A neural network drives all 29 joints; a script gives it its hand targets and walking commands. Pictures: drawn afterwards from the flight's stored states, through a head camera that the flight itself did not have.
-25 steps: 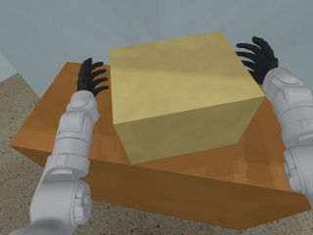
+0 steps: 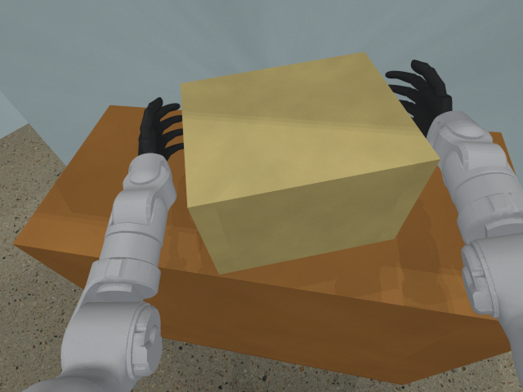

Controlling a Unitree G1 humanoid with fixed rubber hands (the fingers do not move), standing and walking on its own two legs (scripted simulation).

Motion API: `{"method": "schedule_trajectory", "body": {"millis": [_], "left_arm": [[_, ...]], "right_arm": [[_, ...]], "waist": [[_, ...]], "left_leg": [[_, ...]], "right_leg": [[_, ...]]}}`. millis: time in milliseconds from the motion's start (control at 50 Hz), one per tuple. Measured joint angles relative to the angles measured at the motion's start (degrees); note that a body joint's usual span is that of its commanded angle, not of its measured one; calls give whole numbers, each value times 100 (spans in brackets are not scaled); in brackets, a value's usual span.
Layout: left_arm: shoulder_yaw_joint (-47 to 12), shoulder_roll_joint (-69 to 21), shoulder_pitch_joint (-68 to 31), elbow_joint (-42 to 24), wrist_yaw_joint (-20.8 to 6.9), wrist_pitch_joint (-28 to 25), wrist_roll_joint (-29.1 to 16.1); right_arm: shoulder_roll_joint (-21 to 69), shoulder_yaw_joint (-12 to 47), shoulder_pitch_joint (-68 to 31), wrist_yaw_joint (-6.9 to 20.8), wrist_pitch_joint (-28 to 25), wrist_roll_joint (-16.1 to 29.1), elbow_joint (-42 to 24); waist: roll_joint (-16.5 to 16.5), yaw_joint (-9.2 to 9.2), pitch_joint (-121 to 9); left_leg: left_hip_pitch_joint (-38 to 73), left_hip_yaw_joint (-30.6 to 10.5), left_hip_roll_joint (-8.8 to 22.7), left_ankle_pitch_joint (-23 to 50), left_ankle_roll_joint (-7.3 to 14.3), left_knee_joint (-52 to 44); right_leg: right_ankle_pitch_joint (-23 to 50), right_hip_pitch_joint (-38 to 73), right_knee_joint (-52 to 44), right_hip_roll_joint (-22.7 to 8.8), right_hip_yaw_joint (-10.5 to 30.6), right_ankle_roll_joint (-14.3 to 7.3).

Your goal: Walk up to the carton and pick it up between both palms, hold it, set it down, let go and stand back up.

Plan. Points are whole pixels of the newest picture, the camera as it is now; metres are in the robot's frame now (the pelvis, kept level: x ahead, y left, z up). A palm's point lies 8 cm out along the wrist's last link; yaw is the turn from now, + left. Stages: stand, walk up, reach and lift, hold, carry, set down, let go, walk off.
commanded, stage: reach and lift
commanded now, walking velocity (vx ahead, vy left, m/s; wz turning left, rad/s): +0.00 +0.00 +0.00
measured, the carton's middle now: (291, 164) +0.45 +0.06 +0.09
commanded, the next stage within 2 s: none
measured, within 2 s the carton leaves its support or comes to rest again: leaves its support in 1.58 s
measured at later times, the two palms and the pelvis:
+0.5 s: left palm (155, 155) +0.39 +0.25 +0.13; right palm (428, 117) +0.50 -0.13 +0.15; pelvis +0.00 +0.00 +0.00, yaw +0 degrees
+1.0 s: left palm (154, 155) +0.39 +0.25 +0.14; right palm (430, 120) +0.49 -0.13 +0.16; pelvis +0.00 +0.00 +0.00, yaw +0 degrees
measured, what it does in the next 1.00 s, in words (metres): stands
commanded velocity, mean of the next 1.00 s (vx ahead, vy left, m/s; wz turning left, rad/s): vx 0.00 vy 0.00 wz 0.00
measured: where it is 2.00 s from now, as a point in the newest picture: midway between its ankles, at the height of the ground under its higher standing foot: outside the picture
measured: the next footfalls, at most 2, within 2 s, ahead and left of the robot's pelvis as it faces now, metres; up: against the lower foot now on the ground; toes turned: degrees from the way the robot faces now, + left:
none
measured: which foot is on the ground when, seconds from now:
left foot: down 0.00-1.00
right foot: down 0.00-1.00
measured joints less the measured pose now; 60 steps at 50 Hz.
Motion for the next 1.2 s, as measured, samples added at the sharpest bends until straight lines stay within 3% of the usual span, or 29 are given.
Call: {"method": "schedule_trajectory", "body": {"millis": [320,480,580,1200], "left_arm": [[0,-37,0,402,3,-531,140],[620,-233,0,568,-96,-631,856],[826,-279,-1,577,-216,-633,1121],[858,-302,1,697,-192,-696,1171]], "right_arm": [[123,-285,-89,3,-211,-384,328],[479,-835,-97,352,-404,-1268,482],[591,-1135,-67,359,-524,-1676,522],[674,-1229,107,300,-807,-1737,569]], "waist": [[0,0,-78],[0,-130,-225],[0,-186,-258],[-5,-232,-259]], "left_leg": [[-9,4,4,0,7,0],[-19,44,9,-1,25,0],[-11,79,15,6,44,0],[130,89,15,4,61,-4]], "right_leg": [[0,-9,-1,3,0,0],[4,-9,-19,0,0,0],[21,3,-25,-3,0,0],[26,154,-49,-5,0,0]]}}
